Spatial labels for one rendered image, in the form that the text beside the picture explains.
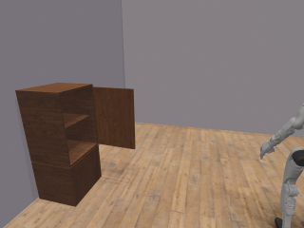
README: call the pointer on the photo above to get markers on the robot left forearm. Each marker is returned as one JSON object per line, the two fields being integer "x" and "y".
{"x": 282, "y": 134}

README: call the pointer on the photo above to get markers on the cupboard door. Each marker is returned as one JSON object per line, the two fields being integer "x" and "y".
{"x": 115, "y": 116}

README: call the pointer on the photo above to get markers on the left robot shin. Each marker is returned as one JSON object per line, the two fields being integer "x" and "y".
{"x": 287, "y": 205}

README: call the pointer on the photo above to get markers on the left robot thigh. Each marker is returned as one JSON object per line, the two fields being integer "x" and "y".
{"x": 293, "y": 168}

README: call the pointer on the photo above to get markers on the left robot upper arm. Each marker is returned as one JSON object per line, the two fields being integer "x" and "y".
{"x": 299, "y": 119}

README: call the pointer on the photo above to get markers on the left robot hand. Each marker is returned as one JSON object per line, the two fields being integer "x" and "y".
{"x": 266, "y": 148}

